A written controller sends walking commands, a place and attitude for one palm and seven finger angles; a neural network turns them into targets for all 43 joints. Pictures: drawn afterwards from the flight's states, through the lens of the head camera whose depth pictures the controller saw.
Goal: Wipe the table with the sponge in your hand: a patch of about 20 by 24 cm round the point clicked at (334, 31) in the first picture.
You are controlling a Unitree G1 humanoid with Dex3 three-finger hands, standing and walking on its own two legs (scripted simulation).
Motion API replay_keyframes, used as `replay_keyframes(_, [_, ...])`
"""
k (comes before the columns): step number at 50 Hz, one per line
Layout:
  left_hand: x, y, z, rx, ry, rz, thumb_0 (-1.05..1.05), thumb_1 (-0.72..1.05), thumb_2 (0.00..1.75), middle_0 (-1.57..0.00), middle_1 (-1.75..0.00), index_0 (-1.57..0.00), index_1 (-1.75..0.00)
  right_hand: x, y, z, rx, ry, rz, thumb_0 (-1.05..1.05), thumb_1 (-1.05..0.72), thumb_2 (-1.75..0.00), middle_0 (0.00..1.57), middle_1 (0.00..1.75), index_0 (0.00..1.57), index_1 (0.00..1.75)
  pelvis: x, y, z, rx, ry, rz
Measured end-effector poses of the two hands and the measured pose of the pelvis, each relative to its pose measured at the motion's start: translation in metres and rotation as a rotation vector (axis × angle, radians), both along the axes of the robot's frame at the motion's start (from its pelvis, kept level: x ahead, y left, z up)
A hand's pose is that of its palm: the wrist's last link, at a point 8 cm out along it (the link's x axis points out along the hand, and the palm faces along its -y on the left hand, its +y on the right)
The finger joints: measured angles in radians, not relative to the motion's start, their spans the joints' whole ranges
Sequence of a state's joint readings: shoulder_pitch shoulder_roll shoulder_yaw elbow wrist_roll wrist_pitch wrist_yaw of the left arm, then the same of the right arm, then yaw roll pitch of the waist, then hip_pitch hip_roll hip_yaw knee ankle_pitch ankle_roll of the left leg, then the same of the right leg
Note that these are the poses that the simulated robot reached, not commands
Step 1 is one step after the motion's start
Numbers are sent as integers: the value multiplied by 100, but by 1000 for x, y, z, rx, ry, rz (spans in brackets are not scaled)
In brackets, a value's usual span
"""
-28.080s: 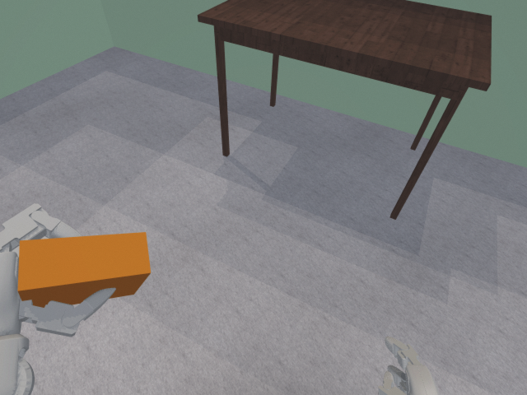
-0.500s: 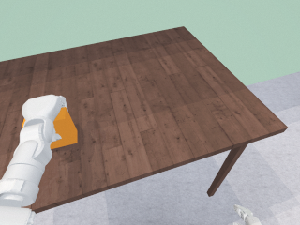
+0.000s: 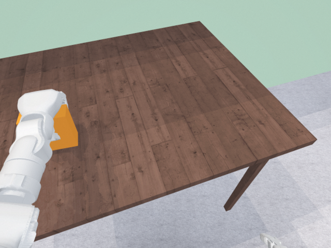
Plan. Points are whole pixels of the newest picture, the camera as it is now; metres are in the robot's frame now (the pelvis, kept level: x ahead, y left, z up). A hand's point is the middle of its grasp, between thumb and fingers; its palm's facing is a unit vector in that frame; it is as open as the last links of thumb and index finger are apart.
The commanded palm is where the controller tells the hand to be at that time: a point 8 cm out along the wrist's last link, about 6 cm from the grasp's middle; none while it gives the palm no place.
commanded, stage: slide across to the middle lane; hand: left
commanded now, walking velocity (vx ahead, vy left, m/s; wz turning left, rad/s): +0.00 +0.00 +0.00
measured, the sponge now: (53, 134) +0.37 +0.34 +0.05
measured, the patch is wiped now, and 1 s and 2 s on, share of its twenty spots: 0.20 0.35 0.50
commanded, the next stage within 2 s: wipe back along the middle lane in 0.54 s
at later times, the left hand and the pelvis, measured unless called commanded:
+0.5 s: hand (74, 116) +0.40 +0.27 +0.09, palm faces -0.04 -0.03 -1.00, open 9.0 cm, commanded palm +0.38 +0.26 +0.15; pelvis +0.02 +0.00 +0.00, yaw +0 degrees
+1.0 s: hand (84, 124) +0.38 +0.24 +0.09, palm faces +0.01 -0.05 -1.00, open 9.0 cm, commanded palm +0.34 +0.23 +0.13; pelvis +0.01 -0.01 +0.00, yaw -1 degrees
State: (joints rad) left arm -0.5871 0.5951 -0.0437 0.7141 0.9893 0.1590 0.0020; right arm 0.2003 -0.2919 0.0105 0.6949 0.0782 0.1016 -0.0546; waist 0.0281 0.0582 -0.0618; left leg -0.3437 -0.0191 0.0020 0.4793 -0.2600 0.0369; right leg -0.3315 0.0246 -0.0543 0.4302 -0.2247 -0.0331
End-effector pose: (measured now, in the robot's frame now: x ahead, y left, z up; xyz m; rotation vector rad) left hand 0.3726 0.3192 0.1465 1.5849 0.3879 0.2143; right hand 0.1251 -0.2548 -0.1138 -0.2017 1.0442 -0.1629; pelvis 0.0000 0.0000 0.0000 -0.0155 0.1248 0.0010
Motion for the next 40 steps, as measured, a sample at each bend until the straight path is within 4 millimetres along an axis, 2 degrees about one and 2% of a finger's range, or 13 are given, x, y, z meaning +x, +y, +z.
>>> replay_keyframes(5, [4,-17,1,-13,-32,-59,0,-45,112,-84,-143,-85,-145,-4,-1,-3,4,19,-20,1,-90,-90,21,30,20,30,6,4,1,-3,-5,-4])
replay_keyframes(9, [6,-33,-1,-55,-64,-87,0,-44,112,-83,-144,-84,-145,1,2,-5,16,16,-24,1,-90,-90,20,29,20,30,11,6,2,-1,-14,-8])
replay_keyframes(13, [7,-42,-2,-48,-86,-76,0,-44,112,-83,-144,-84,-146,14,8,-3,34,-9,-9,1,-90,-90,20,29,20,30,13,6,2,2,-20,-11])
replay_keyframes(21, [9,-47,-2,-39,-81,-13,0,-44,112,-83,-144,-84,-145,47,20,5,59,-77,39,1,-90,-90,20,30,20,30,15,4,3,4,-24,0])
replay_keyframes(28, [14,-62,-1,-54,-63,-33,-1,-44,112,-83,-144,-84,-146,67,23,11,58,-118,67,1,-90,-90,21,30,20,30,18,2,3,5,-31,9])
replay_keyframes(35, [15,-84,-3,-74,-88,-76,-1,-44,112,-83,-144,-84,-146,69,21,11,66,-121,69,1,-90,-90,20,30,20,30,21,0,3,6,-31,1])
replay_keyframes(40, [8,-87,-4,-69,-119,-56,-1,-44,112,-83,-144,-84,-146,64,19,9,79,-106,60,1,-90,-90,20,29,20,30,21,-2,3,8,-36,-13])
